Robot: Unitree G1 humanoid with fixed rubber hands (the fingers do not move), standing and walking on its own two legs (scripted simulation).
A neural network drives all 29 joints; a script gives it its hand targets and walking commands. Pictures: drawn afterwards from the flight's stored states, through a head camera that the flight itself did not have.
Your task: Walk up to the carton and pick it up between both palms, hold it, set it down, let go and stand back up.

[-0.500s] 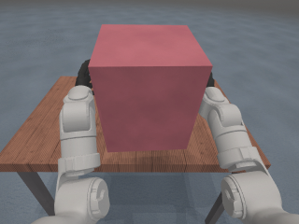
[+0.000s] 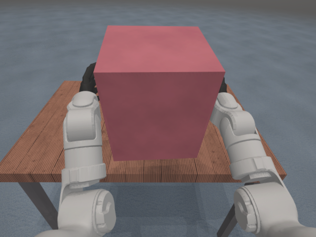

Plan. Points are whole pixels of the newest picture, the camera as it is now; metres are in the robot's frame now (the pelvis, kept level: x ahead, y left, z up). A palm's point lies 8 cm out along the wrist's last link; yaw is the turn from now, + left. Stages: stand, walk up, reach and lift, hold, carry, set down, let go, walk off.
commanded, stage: set down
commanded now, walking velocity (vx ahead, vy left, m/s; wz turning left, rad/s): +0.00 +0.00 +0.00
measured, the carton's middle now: (154, 95) +0.38 +0.01 +0.24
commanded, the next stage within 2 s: none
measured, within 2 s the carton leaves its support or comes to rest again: neither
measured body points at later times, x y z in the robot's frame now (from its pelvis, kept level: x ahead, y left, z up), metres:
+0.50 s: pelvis +0.02 +0.00 +0.00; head +0.00 +0.04 +0.45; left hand +0.41 +0.16 +0.18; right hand +0.40 -0.14 +0.16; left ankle +0.02 +0.10 -0.75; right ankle +0.04 -0.11 -0.75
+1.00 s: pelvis +0.04 +0.01 +0.00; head +0.02 +0.05 +0.45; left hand +0.42 +0.17 +0.16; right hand +0.42 -0.13 +0.15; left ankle +0.02 +0.10 -0.75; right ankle +0.04 -0.11 -0.75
